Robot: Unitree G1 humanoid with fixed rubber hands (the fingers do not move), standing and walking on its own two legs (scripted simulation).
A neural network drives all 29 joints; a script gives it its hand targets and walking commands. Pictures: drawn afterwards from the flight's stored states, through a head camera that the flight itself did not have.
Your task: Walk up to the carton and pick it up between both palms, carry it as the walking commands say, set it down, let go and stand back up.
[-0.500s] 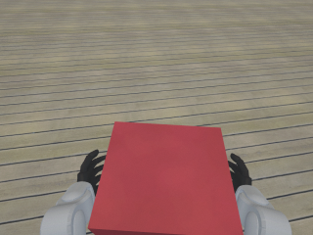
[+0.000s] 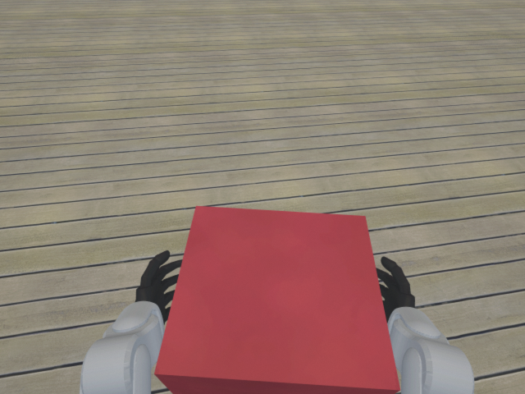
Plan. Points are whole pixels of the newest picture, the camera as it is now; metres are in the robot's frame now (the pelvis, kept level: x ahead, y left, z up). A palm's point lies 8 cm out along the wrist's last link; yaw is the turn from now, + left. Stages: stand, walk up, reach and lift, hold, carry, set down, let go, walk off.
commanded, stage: carry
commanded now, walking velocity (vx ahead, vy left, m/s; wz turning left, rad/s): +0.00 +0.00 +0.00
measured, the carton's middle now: (272, 323) +0.26 +0.00 +0.00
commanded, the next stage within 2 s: hold in 0.12 s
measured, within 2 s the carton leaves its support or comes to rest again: neither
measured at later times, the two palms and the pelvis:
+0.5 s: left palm (148, 312) +0.25 +0.18 +0.04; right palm (381, 317) +0.25 -0.16 +0.04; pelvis -0.01 +0.01 +0.01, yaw -1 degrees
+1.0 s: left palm (151, 303) +0.28 +0.19 +0.00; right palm (360, 300) +0.30 -0.14 +0.01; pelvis -0.03 +0.03 +0.00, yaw -1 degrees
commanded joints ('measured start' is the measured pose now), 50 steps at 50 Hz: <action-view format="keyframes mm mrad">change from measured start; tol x8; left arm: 1 -397 -626 -653 -99 -156 -35 -98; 6 -391 -614 -641 -79 -144 -56 -98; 7 -267 -264 -290 272 86 -125 -90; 8 -326 -136 -255 409 62 -207 -95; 11 -269 -342 -426 204 -10 -334 -114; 14 -446 -342 -522 53 -74 -397 -128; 20 -391 -292 -419 263 -9 -336 -119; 30 -580 -388 -342 335 39 -301 -118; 43 -919 -826 -303 694 103 -441 -237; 50 -923 -860 -235 797 138 -511 -284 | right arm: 1 -379 641 676 -124 177 -30 114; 6 -374 627 664 -105 169 -52 118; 7 -268 276 313 246 -70 -129 116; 8 -317 171 283 465 -55 -210 108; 11 -345 384 518 189 74 -365 122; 14 -474 426 580 38 130 -422 110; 21 -371 356 455 245 38 -360 103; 30 -609 406 418 398 10 -362 187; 43 -966 781 314 749 -48 -523 349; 50 -975 853 261 874 -79 -588 395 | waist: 1 -2 -7 -225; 6 -2 -3 -219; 7 29 -16 139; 14 2 -54 -365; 27 94 11 36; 50 53 -3 -223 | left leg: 1 146 76 -50 -47 119 35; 6 141 80 -49 -53 100 34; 7 370 -120 -94 -110 -59 50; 8 373 -123 -106 -122 -46 45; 12 471 -124 -104 -113 324 38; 30 535 -122 -91 -125 -37 77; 41 508 -117 -142 -63 -85 47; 50 412 -116 -139 11 55 42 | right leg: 1 32 -100 62 -88 269 -24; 6 31 -98 62 -95 248 -28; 7 -39 26 96 -256 -28 -20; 8 -74 34 92 -254 -45 -31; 12 183 30 116 -185 569 -2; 14 242 17 117 -142 686 15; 19 75 38 85 -204 345 -1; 26 52 65 90 -223 148 -25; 29 2 86 123 -241 -72 -49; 50 -210 109 129 -93 12 -46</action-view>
